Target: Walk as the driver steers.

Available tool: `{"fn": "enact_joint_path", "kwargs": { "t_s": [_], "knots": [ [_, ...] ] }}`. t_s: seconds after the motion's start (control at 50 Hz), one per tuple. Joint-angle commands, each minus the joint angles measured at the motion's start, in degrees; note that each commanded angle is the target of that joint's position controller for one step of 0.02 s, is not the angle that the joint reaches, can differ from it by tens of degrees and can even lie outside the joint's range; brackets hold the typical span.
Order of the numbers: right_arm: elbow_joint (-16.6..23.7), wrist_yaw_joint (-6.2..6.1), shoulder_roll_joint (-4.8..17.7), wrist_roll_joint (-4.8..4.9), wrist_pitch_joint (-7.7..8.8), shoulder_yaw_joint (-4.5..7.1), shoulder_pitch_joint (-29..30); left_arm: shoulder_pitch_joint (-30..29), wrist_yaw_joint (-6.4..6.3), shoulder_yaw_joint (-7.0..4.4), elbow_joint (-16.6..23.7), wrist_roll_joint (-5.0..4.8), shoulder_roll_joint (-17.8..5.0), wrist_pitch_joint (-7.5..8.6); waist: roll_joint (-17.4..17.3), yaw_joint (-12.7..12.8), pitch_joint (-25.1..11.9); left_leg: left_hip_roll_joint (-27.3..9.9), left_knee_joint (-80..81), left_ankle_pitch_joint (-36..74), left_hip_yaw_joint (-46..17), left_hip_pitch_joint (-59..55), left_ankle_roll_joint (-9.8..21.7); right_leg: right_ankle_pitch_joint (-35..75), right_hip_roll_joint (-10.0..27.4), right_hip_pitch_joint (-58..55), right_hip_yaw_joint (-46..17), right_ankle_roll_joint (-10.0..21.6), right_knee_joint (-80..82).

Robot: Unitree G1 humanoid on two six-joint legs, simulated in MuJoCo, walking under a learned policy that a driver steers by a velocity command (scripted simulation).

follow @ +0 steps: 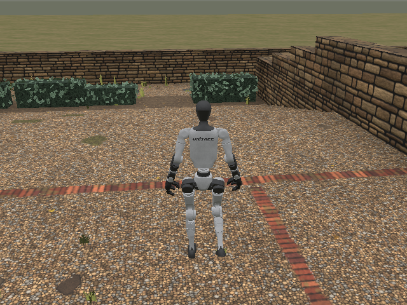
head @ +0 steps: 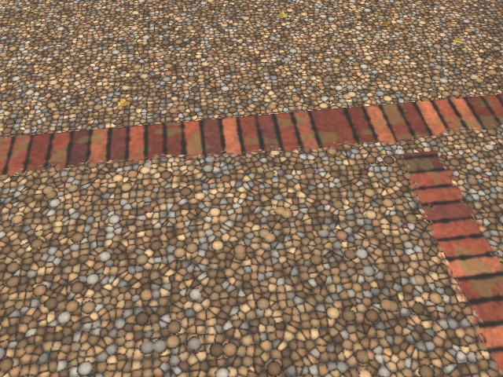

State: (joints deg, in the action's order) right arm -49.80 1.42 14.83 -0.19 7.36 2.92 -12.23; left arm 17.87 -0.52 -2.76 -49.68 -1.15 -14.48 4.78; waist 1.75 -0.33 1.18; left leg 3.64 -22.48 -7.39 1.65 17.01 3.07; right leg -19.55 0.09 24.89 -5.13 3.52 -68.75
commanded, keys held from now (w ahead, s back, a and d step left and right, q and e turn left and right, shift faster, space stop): w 0.12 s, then w+q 0.86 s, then w+e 0.02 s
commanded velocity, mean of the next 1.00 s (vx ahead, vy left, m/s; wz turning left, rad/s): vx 0.50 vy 0.00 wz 0.34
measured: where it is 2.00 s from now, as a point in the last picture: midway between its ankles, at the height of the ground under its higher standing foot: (200, 212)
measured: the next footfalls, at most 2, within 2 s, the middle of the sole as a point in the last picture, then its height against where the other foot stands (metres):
right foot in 0.34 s outside the picture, level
left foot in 0.88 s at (203, 341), level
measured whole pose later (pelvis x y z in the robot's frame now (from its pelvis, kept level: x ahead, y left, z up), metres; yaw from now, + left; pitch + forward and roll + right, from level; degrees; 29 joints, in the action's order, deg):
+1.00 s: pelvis +0.50 +0.05 -0.01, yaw +26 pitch +2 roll -1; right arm -40.4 2.5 16.0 1.0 2.8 4.3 -10.4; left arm 13.4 -0.4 -3.3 -47.5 -1.1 -16.3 6.6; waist 0.3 0.9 3.4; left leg 4.2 -32.6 -11.0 1.5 23.4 5.5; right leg -23.3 4.3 21.5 -0.9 0.0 -70.7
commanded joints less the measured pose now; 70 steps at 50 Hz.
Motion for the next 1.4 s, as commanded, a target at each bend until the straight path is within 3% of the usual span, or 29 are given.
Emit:
{"fn": "enact_joint_path", "kwargs": {
  "t_s": [0.02, 0.1, 0.16, 0.22, 0.28, 0.32, 0.34, 0.36, 0.38, 0.4, 0.44, 0.48, 0.56, 0.66, 0.78, 0.82, 0.84, 0.86, 0.88, 0.9, 0.92, 0.94, 0.96, 0.98, 1.02, 1.1, 1.24, 1.34, 1.4],
  "knots": [
    [1.65, 0.15, 3.95, -0.08, 0.63, 0.44, -1.39, 1.73, 0.06, -0.66, 3.78, 0.26, -2.30, 0.54, -5.26, 1.18, -2.53, -15.68, 13.83, 4.29, -17.44, -8.86, 11.10, 3.28, 6.40, 10.20, -0.60, -0.32, 2.94],
    [0.16, -0.60, 7.65, 0.55, 0.13, 1.24, -4.66, -6.53, 0.10, 0.26, 7.34, 1.16, -1.52, 0.54, -4.22, -0.41, -0.05, -15.67, 16.36, 8.76, -12.15, -7.52, 11.51, 11.56, 7.70, 13.61, 1.74, -2.27, 16.60],
    [-0.74, -0.91, 8.22, 1.40, -0.66, 1.08, -7.47, -13.15, 0.57, 0.70, 9.17, 0.93, -1.30, 1.03, -4.74, -2.36, 1.03, -13.01, 15.52, 9.33, -8.43, -5.94, 9.27, 20.04, 5.39, 9.19, 3.90, -2.86, 28.63],
    [-1.98, -1.05, 9.04, 1.91, -1.40, 1.07, -11.26, -18.04, 1.25, 0.63, 10.89, 0.21, -2.37, 1.52, -5.70, -3.80, 1.75, -14.21, 13.28, 6.83, -10.14, -7.46, 8.64, 21.83, 3.23, 5.86, 4.13, -3.46, 34.84],
    [-2.09, -1.51, 9.85, 2.05, -2.29, 1.33, -11.17, -17.94, 1.84, -0.29, 11.73, 0.05, -5.09, 2.33, -6.72, -1.67, 1.22, -16.50, 9.15, 4.74, -13.78, -10.99, 6.98, 17.94, 2.22, 1.45, 3.16, -2.20, 39.91],
    [-1.52, -1.68, 9.14, 1.59, -2.75, 1.01, -10.16, -8.24, 1.38, -2.12, 9.08, 0.35, -8.34, 2.67, -6.26, 3.67, -3.88, -13.20, -1.71, 12.26, -12.01, -9.13, 4.65, 14.83, 1.27, -12.92, 4.16, -0.11, 42.47],
    [0.20, -1.54, 6.09, 0.60, -2.58, -0.13, -8.87, 2.13, 0.77, -3.44, 7.44, 1.24, -12.34, 2.76, -2.09, 8.23, -11.78, -9.23, -17.87, 6.10, -8.85, -0.74, 2.38, 14.13, 9.83, -28.05, -3.72, 3.40, 41.46],
    [1.43, -1.61, -1.06, 0.98, -1.64, -2.07, -15.73, 7.65, 0.74, -4.74, 6.35, 2.07, -17.69, 1.94, 13.79, 6.38, -20.15, -1.32, -38.47, -17.97, -2.67, 19.67, -1.22, 8.46, 24.17, -47.30, -25.69, 10.87, 45.17],
    [0.61, -1.60, 3.12, 2.47, -1.04, -1.11, -16.51, 8.80, 0.99, -3.66, 5.96, 1.97, -12.83, 1.79, 13.76, 6.90, -21.27, -2.75, -48.93, -25.06, -9.11, 26.08, -1.18, 1.08, 25.15, -45.75, -35.88, 12.44, 50.42],
    [1.60, -1.75, 7.50, 3.30, -1.09, 0.28, -12.15, 4.53, 1.08, -2.53, 6.60, 1.36, -9.14, 2.02, 8.67, 6.16, -13.07, -5.33, -51.82, -20.29, -9.85, 29.07, -0.59, 1.51, 23.39, -38.68, -27.40, 9.92, 51.15],
    [2.49, -2.13, 6.62, 2.19, -2.06, 0.80, -7.53, -3.48, 1.51, -1.26, 7.04, 1.18, -5.07, 2.13, 3.99, 2.97, -5.48, -9.26, -48.13, -11.79, -8.29, 25.67, -0.99, 9.09, 18.23, -25.30, -13.77, 7.31, 54.65],
    [2.87, -1.79, 4.39, 2.04, -3.62, 1.03, -8.01, -6.13, 1.61, -1.19, 6.28, 1.65, -4.00, 2.54, 5.34, 0.46, -2.68, -11.09, -45.33, -7.74, -7.86, 20.94, -1.26, 13.56, 15.40, -18.40, -5.88, 6.31, 58.43],
    [5.30, -1.41, 2.71, 1.70, -5.14, 1.20, -5.07, -4.53, 0.85, -2.25, 3.93, 1.95, -6.03, 3.13, 1.94, -0.36, -0.43, -11.33, -41.04, -1.20, -8.60, 24.21, -1.91, 23.18, 15.66, -17.70, 2.47, 7.46, 60.68],
    [8.76, 0.20, 2.07, 1.34, -4.83, 0.81, 3.69, -2.90, -0.15, -2.91, 2.40, 1.76, -8.56, 2.29, 0.94, 2.01, 2.02, -10.56, -25.63, 10.05, -5.44, 24.24, -1.74, 23.24, 15.01, -19.86, 10.43, 6.17, 61.61],
    [14.37, 2.25, 2.19, 1.56, -4.77, 0.47, 13.39, 1.66, -0.40, -3.63, 0.24, 0.39, -10.87, 0.24, 0.73, 4.77, 4.87, -9.17, -16.40, 4.13, 0.19, 25.37, 0.95, 27.49, 17.62, -29.24, 14.91, 4.51, 57.52],
    [15.34, 2.59, 3.52, 1.54, -4.95, 1.16, 12.22, 0.75, -0.58, -4.00, 0.48, 0.07, -12.50, -0.48, 2.52, 2.81, 2.62, -6.08, -15.35, -1.52, 3.55, 19.51, 2.96, 43.87, 17.59, -30.53, 16.89, 3.32, 51.55],
    [15.05, 2.52, 4.80, 1.53, -5.14, 1.91, 9.07, 0.27, -0.79, -4.23, 0.72, -0.12, -13.43, -0.88, 3.86, 0.66, -0.02, -3.65, -15.46, -4.39, 5.36, 14.11, 4.16, 54.05, 17.29, -30.60, 17.74, 2.73, 45.89],
    [13.41, 2.30, 6.97, 1.74, -5.21, 3.28, 1.77, -0.69, -0.97, -4.31, 1.00, -0.28, -13.91, -1.41, 3.74, -3.70, -3.99, -0.72, -12.97, -3.96, 6.72, 4.39, 5.87, 60.17, 15.93, -28.74, 19.10, 1.71, 35.79],
    [10.71, 1.36, 10.95, 1.75, -5.46, 5.47, -8.11, -0.70, -1.20, -3.91, 1.51, -0.14, -13.17, -1.42, 1.61, -8.45, -9.17, 0.49, -9.73, -0.74, 4.30, -11.92, 8.22, 54.17, 13.50, -20.04, 19.83, -0.57, 21.68],
    [9.64, -0.03, 17.24, 1.83, -5.90, 7.00, -12.40, 1.51, -0.93, -2.07, 3.83, 2.10, -6.98, -0.64, -11.29, -6.59, -13.06, -13.39, -8.02, -0.59, -18.49, -29.70, 13.72, 12.96, 7.67, 1.43, 19.31, -3.65, 1.06],
    [11.97, 0.35, 18.85, 1.29, -4.84, 6.44, -11.04, 2.51, -0.13, -0.71, 6.48, 1.31, -4.59, 1.98, -15.42, -3.52, -22.75, -23.80, 3.01, -10.11, -50.20, -40.09, 23.60, -15.52, -2.09, 16.40, 5.34, -5.02, -12.45],
    [11.51, 0.86, 13.67, 0.93, -4.14, 5.01, -11.25, -5.33, 0.52, -1.91, 8.10, -0.94, -9.43, 3.60, -7.74, -6.86, -18.85, -22.50, 6.31, -9.11, -45.31, -38.27, 19.75, -11.13, 1.01, 22.79, -0.52, -3.82, -13.97],
    [11.32, 0.87, 11.28, 1.06, -3.63, 4.34, -8.89, -7.15, 0.64, -1.73, 8.94, -1.47, -9.17, 4.27, -6.78, -5.16, -11.85, -20.30, 5.79, -4.78, -35.96, -30.75, 17.37, -5.86, 3.30, 23.80, 0.37, -2.53, -10.07],
    [12.14, 0.79, 9.50, 1.32, -3.47, 3.79, -4.35, -6.68, 0.05, -1.74, 7.98, -0.18, -8.60, 4.30, -1.92, -2.12, -7.95, -17.37, 5.75, 0.37, -29.08, -21.62, 15.03, -1.68, 5.87, 20.01, 0.39, -2.53, -5.10],
    [13.36, 0.45, 5.35, 0.26, -3.28, 2.34, 0.57, -2.79, 0.17, -2.35, 6.00, 0.73, -8.94, 2.55, -3.77, 1.62, -6.01, -14.66, 7.89, 9.83, -20.56, -11.11, 13.02, 2.96, 9.04, 11.85, 0.77, -3.08, 0.75],
    [10.66, -0.19, 7.31, 0.15, -1.96, 2.63, -2.32, -4.30, 0.12, -1.72, 6.15, 1.06, -6.07, 0.19, -4.13, 1.36, -3.54, -13.61, 11.32, 20.28, -12.06, -6.81, 12.68, 10.82, 9.34, 12.52, 2.58, -5.08, 7.69],
    [7.24, -1.23, 8.36, -0.16, -1.65, 2.32, -5.62, -14.43, 1.62, -0.67, 8.78, -0.03, -4.36, 0.65, -4.84, -3.51, 1.21, -13.57, 14.77, 12.58, -4.04, -12.27, 7.83, 29.61, 6.40, 14.98, 3.65, -3.16, 29.08],
    [4.60, -1.68, 8.80, 0.22, -2.81, 2.60, -7.57, -18.74, 3.72, -0.30, 11.96, -0.22, -4.05, 0.95, -4.21, -4.78, 3.50, -17.64, 11.06, 18.97, -1.43, -23.30, 7.14, 22.94, 4.10, 19.99, 4.19, -0.71, 34.74],
    [5.17, -2.57, 10.74, 0.42, -3.93, 3.06, -5.31, -15.36, 4.56, -0.99, 12.76, 0.13, -5.59, 0.74, -6.60, -1.85, -0.49, -17.68, 2.24, 42.78, 1.35, -25.38, 5.10, 14.12, 0.10, 12.20, 8.94, 1.94, 35.01]
  ]
}}
Keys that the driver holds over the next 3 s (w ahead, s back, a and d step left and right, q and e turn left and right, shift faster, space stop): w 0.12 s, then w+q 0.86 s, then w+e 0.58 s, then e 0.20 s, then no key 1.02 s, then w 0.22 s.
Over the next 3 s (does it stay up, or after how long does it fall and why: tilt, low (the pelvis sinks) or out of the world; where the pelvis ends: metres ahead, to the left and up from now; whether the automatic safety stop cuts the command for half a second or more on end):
stays up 1.10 0.20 -0.01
